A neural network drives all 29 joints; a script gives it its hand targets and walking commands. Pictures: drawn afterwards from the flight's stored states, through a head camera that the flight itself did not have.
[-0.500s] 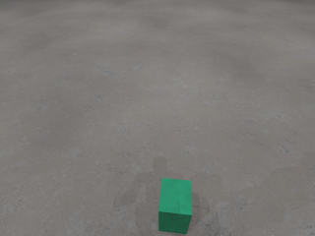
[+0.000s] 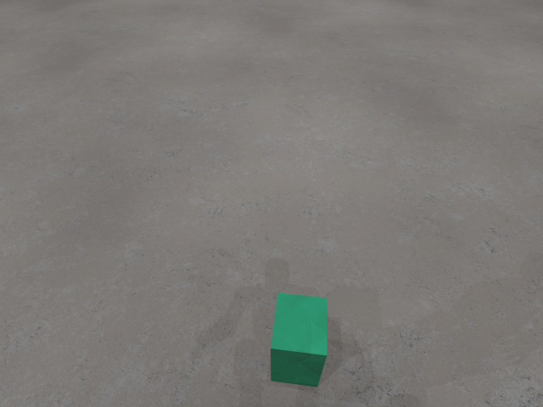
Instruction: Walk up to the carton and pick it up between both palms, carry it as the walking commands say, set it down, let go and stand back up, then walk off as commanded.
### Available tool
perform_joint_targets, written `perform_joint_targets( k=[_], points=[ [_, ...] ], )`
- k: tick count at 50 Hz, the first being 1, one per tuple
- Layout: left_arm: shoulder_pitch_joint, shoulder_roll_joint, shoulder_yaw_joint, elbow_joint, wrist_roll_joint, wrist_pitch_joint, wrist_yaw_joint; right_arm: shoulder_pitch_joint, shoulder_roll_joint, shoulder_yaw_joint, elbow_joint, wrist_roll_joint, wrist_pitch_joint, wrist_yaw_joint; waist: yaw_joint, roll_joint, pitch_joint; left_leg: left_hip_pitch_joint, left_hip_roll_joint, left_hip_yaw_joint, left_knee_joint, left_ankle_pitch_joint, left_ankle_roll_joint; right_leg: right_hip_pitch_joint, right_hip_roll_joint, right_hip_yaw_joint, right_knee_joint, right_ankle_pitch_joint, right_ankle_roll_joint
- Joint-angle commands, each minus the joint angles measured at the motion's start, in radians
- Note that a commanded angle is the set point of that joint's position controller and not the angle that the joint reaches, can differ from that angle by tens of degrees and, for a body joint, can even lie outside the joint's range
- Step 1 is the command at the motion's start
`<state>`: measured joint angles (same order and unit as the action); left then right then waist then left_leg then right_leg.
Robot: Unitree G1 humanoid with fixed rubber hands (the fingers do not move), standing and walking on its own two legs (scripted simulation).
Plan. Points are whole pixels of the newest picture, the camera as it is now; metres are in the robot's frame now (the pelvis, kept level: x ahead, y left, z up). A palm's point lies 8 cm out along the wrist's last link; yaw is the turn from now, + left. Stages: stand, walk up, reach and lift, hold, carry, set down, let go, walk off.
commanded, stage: stand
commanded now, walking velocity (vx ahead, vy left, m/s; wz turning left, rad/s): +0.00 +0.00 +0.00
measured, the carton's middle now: (298, 341) +0.49 -0.06 -0.64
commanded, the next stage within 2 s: walk off in 0.38 s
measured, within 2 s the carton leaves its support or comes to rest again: neither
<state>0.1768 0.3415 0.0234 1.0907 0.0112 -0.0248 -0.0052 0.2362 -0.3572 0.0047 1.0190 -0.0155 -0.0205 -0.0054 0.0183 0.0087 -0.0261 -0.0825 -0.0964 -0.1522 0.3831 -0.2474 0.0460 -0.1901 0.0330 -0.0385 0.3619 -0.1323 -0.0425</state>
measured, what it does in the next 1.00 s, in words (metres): stands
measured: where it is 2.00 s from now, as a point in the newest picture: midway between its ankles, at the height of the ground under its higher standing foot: outside the picture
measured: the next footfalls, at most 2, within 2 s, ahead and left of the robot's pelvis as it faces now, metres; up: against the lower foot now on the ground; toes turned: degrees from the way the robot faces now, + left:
right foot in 1.48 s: +0.04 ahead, -0.08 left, +0.00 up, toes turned +22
left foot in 1.86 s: -0.09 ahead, +0.14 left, +0.00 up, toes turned +44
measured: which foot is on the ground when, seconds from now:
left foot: down 0.00-1.00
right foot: down 0.00-1.00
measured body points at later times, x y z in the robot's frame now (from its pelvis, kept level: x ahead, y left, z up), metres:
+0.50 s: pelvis +0.00 +0.00 +0.00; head -0.02 -0.01 +0.45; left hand +0.07 +0.30 -0.12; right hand +0.08 -0.30 -0.13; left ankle -0.03 +0.10 -0.74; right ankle +0.04 -0.09 -0.74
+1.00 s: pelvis -0.01 +0.03 -0.02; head -0.01 +0.05 +0.43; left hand +0.01 +0.30 -0.17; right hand +0.06 -0.25 -0.14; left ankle -0.04 +0.14 -0.73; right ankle +0.04 -0.09 -0.74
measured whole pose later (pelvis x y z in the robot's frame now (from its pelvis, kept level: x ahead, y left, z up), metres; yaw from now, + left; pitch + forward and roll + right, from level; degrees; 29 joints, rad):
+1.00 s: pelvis -0.01 +0.03 -0.02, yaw +10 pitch -1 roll -2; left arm 0.15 0.26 0.02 1.08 0.03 0.04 0.04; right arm 0.26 -0.29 -0.01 1.02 -0.03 0.04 0.00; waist -0.01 -0.01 0.02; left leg -0.33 0.04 -0.03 0.75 -0.45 -0.01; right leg -0.28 -0.05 -0.19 0.53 -0.22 -0.01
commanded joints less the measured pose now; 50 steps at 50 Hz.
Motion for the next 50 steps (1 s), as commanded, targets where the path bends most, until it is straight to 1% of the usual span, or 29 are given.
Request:
perform_joint_targets(
  k=[1,3,5,6,9,10,12,13,15,16,18,20,21,22,31,33,36,37,38,39,41,42,43,44,45,46,48,49,50],
  points=[
    [-0.044,0.211,0.038,-0.054,-0.012,-0.025,0.013,-0.054,-0.206,-0.043,-0.068,0.01,-0.02,-0.012,-0.001,-0.002,0.022,-0.16,0.161,-0.123,-0.09,0.093,0.017,0.136,-0.168,0.21,-0.055,0.018,0.01],
    [-0.045,0.206,0.028,-0.045,-0.001,-0.017,0.012,-0.066,-0.204,-0.043,-0.067,0.008,-0.018,-0.011,0.0,0.007,0.082,-0.163,0.168,-0.124,-0.099,0.084,0.017,0.104,-0.166,0.192,-0.071,-0.024,-0.011],
    [-0.069,0.239,0.037,-0.054,-0.001,-0.019,0.018,-0.035,-0.196,-0.038,-0.048,-0.001,-0.014,-0.009,0.0,-0.043,0.037,-0.177,0.157,-0.124,-0.093,0.053,0.019,0.124,-0.174,0.224,-0.068,-0.063,-0.007],
    [-0.073,0.207,0.037,-0.056,-0.005,-0.02,0.011,-0.061,-0.226,-0.045,-0.047,-0.005,-0.014,-0.011,0.004,0.0,0.048,-0.15,0.147,-0.113,-0.095,0.063,0.017,0.094,-0.165,0.204,-0.082,-0.077,-0.006],
    [-0.063,0.226,0.037,-0.025,-0.013,-0.013,0.012,-0.055,-0.206,-0.035,-0.05,0.005,-0.015,-0.01,0.015,-0.004,0.056,-0.177,0.159,-0.12,-0.1,0.03,0.02,0.113,-0.163,0.208,-0.081,-0.135,0.0],
    [-0.062,0.212,0.033,-0.036,-0.004,-0.015,0.004,-0.053,-0.203,-0.029,-0.055,0.009,-0.018,-0.013,0.002,-0.03,0.028,-0.142,0.164,-0.128,-0.11,0.07,0.017,0.125,-0.157,0.191,-0.067,-0.099,-0.002],
    [-0.071,0.202,0.022,-0.032,-0.011,-0.016,0.008,-0.046,-0.216,-0.033,-0.047,0.007,-0.02,-0.013,-0.001,0.005,-0.007,-0.139,0.169,-0.119,-0.09,0.125,0.002,0.143,-0.162,0.19,-0.052,-0.047,-0.003],
    [-0.065,0.181,0.026,-0.039,-0.018,-0.017,0.004,-0.065,-0.195,-0.023,-0.029,0.007,-0.022,-0.015,0.025,0.022,0.041,-0.143,0.184,-0.125,-0.09,0.131,0.012,0.112,-0.162,0.199,-0.063,-0.002,-0.019],
    [-0.091,0.229,0.035,-0.045,-0.005,-0.01,0.005,-0.067,-0.215,-0.027,-0.047,-0.001,-0.02,-0.015,-0.003,-0.053,0.057,-0.158,0.16,-0.115,-0.105,0.08,0.004,0.096,-0.151,0.192,-0.079,-0.084,-0.003],
    [-0.096,0.219,0.029,-0.033,0.002,-0.012,0.006,-0.047,-0.216,-0.027,-0.038,0.01,-0.02,-0.017,-0.013,0.03,0.059,-0.154,0.169,-0.126,-0.106,0.089,0.017,0.083,-0.16,0.198,-0.073,-0.12,-0.001],
    [-0.073,0.176,0.022,-0.05,-0.013,-0.013,0.006,-0.071,-0.225,-0.031,-0.048,0.001,-0.021,-0.018,0.005,0.026,-0.009,-0.118,0.178,-0.126,-0.104,0.177,0.006,0.129,-0.146,0.162,-0.038,-0.011,0.0],
    [-0.08,0.198,0.025,-0.036,-0.012,-0.015,0.007,-0.085,-0.222,-0.023,-0.03,-0.003,-0.02,-0.016,0.011,0.002,0.046,-0.131,0.177,-0.111,-0.099,0.171,0.003,0.117,-0.151,0.185,-0.051,0.043,-0.01],
    [-0.083,0.221,0.029,-0.033,0.0,-0.014,0.011,-0.084,-0.221,-0.026,-0.043,0.005,-0.018,-0.017,-0.01,0.003,-0.034,-0.097,0.179,-0.108,-0.108,0.173,-0.001,0.153,-0.151,0.18,-0.043,0.054,-0.006],
    [-0.082,0.231,0.028,-0.041,-0.007,-0.009,0.011,-0.078,-0.23,-0.03,-0.035,0.009,-0.017,-0.013,0.007,0.003,0.028,-0.142,0.167,-0.115,-0.111,0.194,0.0,0.165,-0.148,0.174,-0.04,0.092,-0.001],
    [-0.036,0.083,-0.003,0.003,-0.005,0.016,0.009,-0.04,-0.105,0.006,0.006,0.012,0.023,-0.021,0.016,-0.013,0.048,-0.153,0.15,-0.09,-0.096,0.098,0.01,0.11,-0.159,0.166,-0.078,-0.009,0.008],
    [-0.061,0.083,-0.005,-0.018,-0.001,0.04,0.025,-0.05,-0.132,-0.014,-0.022,0.018,0.033,-0.014,-0.005,-0.084,0.022,-0.18,0.147,-0.1,-0.065,0.082,-0.007,0.116,-0.145,0.133,-0.073,-0.035,0.025],
    [-0.028,0.158,0.022,-0.016,0.004,0.042,0.036,-0.013,-0.154,-0.023,-0.027,0.012,0.034,-0.02,0.0,-0.025,-0.028,-0.233,0.109,-0.063,0.034,0.044,-0.033,0.164,-0.243,0.212,-0.079,-0.035,-0.016],
    [-0.006,0.207,0.035,-0.019,-0.007,0.041,0.04,-0.039,-0.135,-0.019,-0.034,0.001,0.037,-0.022,0.006,-0.064,-0.005,-0.253,0.127,-0.055,0.056,0.033,-0.026,0.157,-0.236,0.192,-0.075,0.035,-0.023],
    [-0.007,0.201,0.035,0.002,-0.013,0.042,0.049,-0.029,-0.144,-0.018,-0.057,0.012,0.032,-0.016,-0.024,-0.061,0.001,-0.262,0.119,-0.064,0.095,0.018,-0.009,0.131,-0.248,0.201,-0.064,0.033,-0.035],
    [0.002,0.198,0.041,-0.021,-0.003,0.038,0.047,-0.016,-0.118,-0.018,-0.042,0.005,0.043,-0.023,0.002,-0.088,-0.056,-0.257,0.106,-0.039,0.195,-0.068,-0.017,0.145,-0.302,0.226,-0.065,-0.022,-0.064],
    [-0.009,0.142,0.022,-0.022,0.004,0.04,0.057,-0.011,-0.118,-0.033,-0.06,0.005,0.044,-0.019,-0.001,-0.103,-0.043,-0.307,0.089,0.029,0.409,-0.246,-0.028,0.1,-0.397,0.284,-0.093,0.02,-0.153],
    [-0.02,0.158,0.038,-0.038,0.001,0.034,0.056,0.013,-0.099,-0.031,-0.05,-0.023,0.045,-0.019,-0.029,-0.097,-0.043,-0.288,0.122,0.039,0.515,-0.291,-0.019,0.046,-0.432,0.292,-0.066,0.123,-0.177],
    [-0.024,0.111,0.023,-0.034,0.009,0.035,0.068,-0.01,-0.093,-0.035,-0.06,-0.02,0.044,-0.01,-0.014,-0.098,-0.023,-0.344,0.138,0.07,0.529,-0.33,-0.036,0.039,-0.416,0.231,-0.056,0.117,-0.2],
    [-0.018,0.137,0.031,-0.041,0.015,0.036,0.063,-0.023,-0.071,-0.035,-0.058,-0.025,0.045,-0.005,-0.004,-0.092,-0.048,-0.318,0.145,0.088,0.477,-0.311,-0.053,0.041,-0.354,0.149,-0.046,0.161,-0.163],
    [0.0,0.124,0.033,-0.028,0.013,0.039,0.064,-0.009,-0.08,-0.043,-0.067,-0.03,0.037,0.002,-0.01,-0.041,-0.043,-0.289,0.149,0.092,0.505,-0.259,-0.044,-0.012,-0.378,0.136,-0.02,0.213,-0.151],
    [0.008,0.12,0.029,-0.044,0.016,0.045,0.063,-0.012,-0.047,-0.037,-0.066,-0.011,0.04,0.005,0.006,-0.05,-0.038,-0.315,0.171,0.108,0.414,-0.279,-0.058,0.03,-0.361,0.113,-0.012,0.081,-0.142],
    [-0.057,0.144,0.044,-0.074,0.018,0.054,0.042,0.051,-0.042,-0.037,-0.048,0.0,0.05,0.006,-0.036,-0.071,-0.043,-0.195,0.132,0.162,0.33,-0.142,-0.06,-0.095,-0.311,0.015,0.042,-0.04,-0.077],
    [-0.042,0.148,0.05,-0.078,0.025,0.057,0.044,0.098,-0.024,-0.039,-0.048,-0.013,0.049,0.003,-0.061,-0.046,-0.036,-0.081,0.161,0.16,0.225,-0.115,-0.046,-0.179,-0.343,0.006,0.113,-0.111,-0.05],
    [-0.086,0.101,0.045,-0.101,0.018,0.066,0.035,0.114,-0.092,-0.058,-0.036,-0.026,0.055,0.001,-0.094,0.045,0.05,-0.077,0.218,0.006,0.093,-0.083,-0.018,-0.299,-0.26,-0.077,0.258,-0.178,0.04]
  ],
)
